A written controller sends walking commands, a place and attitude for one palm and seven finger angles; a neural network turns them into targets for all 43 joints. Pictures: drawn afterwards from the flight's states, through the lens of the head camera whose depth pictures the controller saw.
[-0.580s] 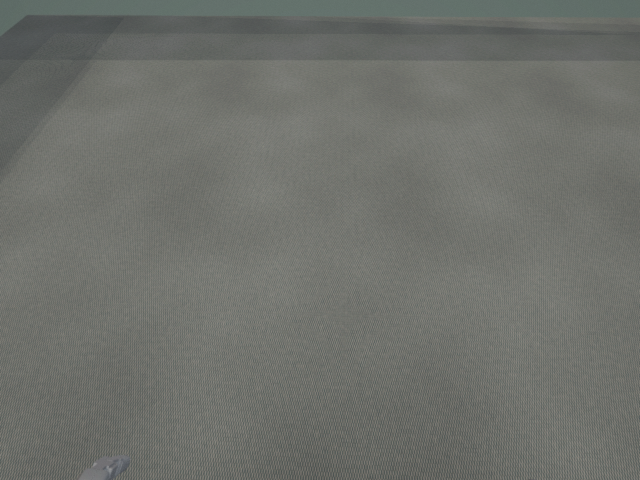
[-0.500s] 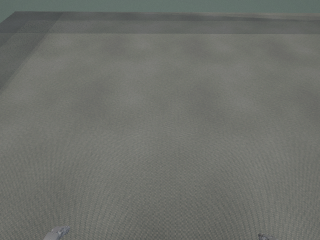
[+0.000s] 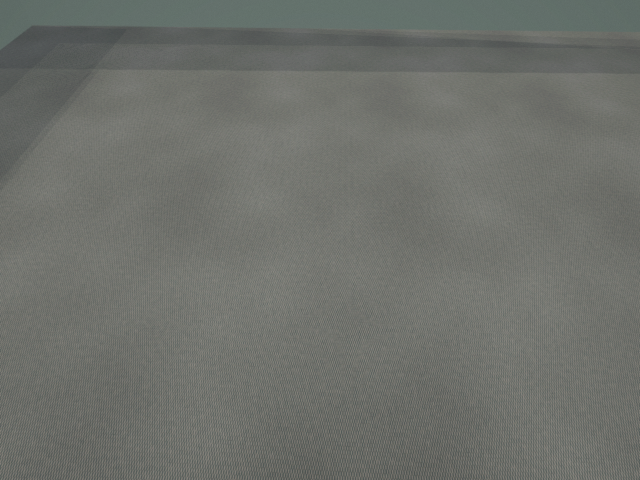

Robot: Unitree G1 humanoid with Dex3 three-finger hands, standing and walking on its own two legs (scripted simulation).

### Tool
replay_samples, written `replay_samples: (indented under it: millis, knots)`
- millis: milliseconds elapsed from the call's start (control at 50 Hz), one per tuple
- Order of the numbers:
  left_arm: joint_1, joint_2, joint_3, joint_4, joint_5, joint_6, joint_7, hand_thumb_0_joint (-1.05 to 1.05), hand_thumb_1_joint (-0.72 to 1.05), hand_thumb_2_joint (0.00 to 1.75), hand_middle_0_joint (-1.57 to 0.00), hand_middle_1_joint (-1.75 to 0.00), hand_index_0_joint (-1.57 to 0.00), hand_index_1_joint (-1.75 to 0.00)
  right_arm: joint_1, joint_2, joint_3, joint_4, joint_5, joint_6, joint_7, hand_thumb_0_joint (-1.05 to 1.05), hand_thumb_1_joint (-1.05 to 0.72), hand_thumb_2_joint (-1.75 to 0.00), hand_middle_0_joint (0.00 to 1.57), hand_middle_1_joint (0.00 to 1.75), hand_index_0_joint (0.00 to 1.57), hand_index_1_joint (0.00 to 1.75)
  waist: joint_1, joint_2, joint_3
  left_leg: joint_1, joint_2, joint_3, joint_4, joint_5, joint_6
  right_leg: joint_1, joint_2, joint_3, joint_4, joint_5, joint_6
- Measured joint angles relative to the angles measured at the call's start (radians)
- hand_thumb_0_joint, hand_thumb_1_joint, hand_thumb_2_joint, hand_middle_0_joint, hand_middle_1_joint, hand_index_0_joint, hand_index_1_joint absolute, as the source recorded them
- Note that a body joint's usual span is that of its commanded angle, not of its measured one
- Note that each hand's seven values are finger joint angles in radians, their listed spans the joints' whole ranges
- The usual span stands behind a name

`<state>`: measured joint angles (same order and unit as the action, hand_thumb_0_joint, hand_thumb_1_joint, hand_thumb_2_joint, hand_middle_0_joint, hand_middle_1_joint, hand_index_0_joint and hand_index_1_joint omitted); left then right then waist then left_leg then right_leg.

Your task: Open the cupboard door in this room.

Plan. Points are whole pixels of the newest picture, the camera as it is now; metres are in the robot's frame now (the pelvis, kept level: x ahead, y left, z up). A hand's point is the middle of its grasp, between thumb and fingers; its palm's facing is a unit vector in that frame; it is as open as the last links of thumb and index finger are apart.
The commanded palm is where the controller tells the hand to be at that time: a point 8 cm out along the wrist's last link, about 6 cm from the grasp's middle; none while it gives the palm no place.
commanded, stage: stand and wait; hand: left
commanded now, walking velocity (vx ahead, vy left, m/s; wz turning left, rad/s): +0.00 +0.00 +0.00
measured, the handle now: out of the picture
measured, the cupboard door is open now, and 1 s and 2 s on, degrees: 0 0 0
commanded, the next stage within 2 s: turn or walk to find it in 0.32 s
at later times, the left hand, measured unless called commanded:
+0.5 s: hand out of the picture +0.06 +0.24 -0.15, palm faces +0.00 -0.94 -0.34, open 7.4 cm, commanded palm none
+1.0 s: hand out of the picture -0.02 +0.22 -0.17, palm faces +0.20 -0.95 -0.24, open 7.4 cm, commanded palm none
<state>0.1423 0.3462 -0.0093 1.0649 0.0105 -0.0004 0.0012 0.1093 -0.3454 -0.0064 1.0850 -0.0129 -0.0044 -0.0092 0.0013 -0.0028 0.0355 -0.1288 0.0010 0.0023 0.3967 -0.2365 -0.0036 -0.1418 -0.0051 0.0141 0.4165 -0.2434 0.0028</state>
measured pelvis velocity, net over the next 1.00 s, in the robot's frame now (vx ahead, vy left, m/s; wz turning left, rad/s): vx -0.06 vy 0.01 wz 0.21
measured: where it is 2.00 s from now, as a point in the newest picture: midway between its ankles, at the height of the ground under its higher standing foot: outside the picture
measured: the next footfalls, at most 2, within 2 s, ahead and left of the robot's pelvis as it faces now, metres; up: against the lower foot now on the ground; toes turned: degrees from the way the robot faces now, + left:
right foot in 1.06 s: -0.02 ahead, -0.12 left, +0.00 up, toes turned +13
left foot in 1.42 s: -0.10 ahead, +0.13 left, +0.00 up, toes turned +28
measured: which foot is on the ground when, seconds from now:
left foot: down 0.00-1.00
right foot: down 0.00-0.70, up 0.72-1.00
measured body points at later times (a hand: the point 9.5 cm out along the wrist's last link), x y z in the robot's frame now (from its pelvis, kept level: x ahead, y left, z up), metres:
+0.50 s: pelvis -0.03 +0.00 +0.00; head -0.02 -0.01 +0.45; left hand +0.06 +0.29 -0.13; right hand +0.05 -0.30 -0.14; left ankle -0.01 +0.12 -0.74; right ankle -0.01 -0.12 -0.74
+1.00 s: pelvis -0.06 +0.01 -0.01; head -0.03 +0.02 +0.44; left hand -0.03 +0.27 -0.15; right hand +0.01 -0.22 -0.16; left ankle -0.02 +0.12 -0.74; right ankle -0.06 -0.13 -0.71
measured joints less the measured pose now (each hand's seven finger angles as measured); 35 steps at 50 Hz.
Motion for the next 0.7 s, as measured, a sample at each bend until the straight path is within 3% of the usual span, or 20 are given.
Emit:
replay_samples:
  millis: [460, 600, 700]
  knots:
    - [-0.018, -0.013, 0.001, 0.008, 0.001, 0.003, 0.001, 0.0, 0.9, 0.9, -0.2, -0.3, -0.21, -0.3, 0.025, 0.005, 0.003, 0.02, 0.0, 0.003, 0.007, 0.01, -0.91, -0.9, 0.2, 0.3, 0.2, 0.3, -0.013, 0.007, -0.007, -0.036, 0.001, -0.015, -0.003, 0.041, -0.007, -0.029, 0.001, -0.015, -0.004, 0.036, -0.004]
    - [0.007, -0.066, 0.004, -0.049, 0.004, 0.026, 0.016, 0.0, 0.9, 0.9, -0.2, -0.3, -0.21, -0.3, 0.064, 0.052, -0.004, -0.025, -0.003, 0.039, 0.01, 0.01, -0.91, -0.9, 0.2, 0.3, 0.2, 0.3, -0.015, 0.015, -0.006, -0.138, -0.01, -0.054, 0.128, -0.001, -0.003, -0.093, -0.011, -0.058, 0.081, -0.003, 0.0]
    - [0.038, -0.097, 0.009, -0.083, 0.01, 0.039, 0.019, 0.0, 0.9, 0.9, -0.2, -0.3, -0.21, -0.3, 0.104, 0.107, -0.015, -0.051, -0.001, 0.049, 0.016, 0.01, -0.91, -0.9, 0.2, 0.3, 0.2, 0.3, -0.018, -0.018, 0.02, -0.179, -0.016, -0.011, 0.217, -0.039, 0.013, -0.126, -0.053, -0.09, 0.175, -0.053, 0.018]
